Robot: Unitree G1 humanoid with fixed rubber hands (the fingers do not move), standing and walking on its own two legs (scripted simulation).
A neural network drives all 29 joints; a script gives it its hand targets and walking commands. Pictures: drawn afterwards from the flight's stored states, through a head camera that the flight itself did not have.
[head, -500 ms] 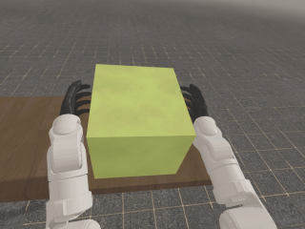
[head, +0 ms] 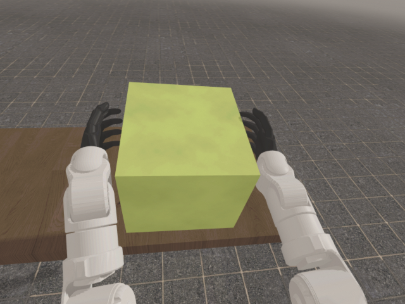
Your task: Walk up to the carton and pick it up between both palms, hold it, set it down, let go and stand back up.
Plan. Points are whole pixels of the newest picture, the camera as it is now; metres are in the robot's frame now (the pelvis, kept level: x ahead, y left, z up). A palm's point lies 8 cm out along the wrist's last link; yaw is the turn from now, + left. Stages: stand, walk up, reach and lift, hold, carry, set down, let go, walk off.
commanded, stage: hold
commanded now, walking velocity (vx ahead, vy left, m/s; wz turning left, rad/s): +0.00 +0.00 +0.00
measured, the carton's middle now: (182, 155) +0.39 +0.01 +0.14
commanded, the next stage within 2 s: none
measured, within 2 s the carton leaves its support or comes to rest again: neither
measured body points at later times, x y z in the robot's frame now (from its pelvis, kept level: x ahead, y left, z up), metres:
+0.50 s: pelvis +0.01 +0.00 +0.00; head -0.04 +0.03 +0.45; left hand +0.36 +0.17 +0.20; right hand +0.37 -0.14 +0.18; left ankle +0.04 +0.11 -0.75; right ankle +0.00 -0.08 -0.75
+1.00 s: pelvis +0.01 +0.00 +0.00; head -0.03 +0.03 +0.45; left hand +0.37 +0.17 +0.20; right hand +0.37 -0.14 +0.18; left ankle +0.04 +0.11 -0.75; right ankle +0.00 -0.08 -0.75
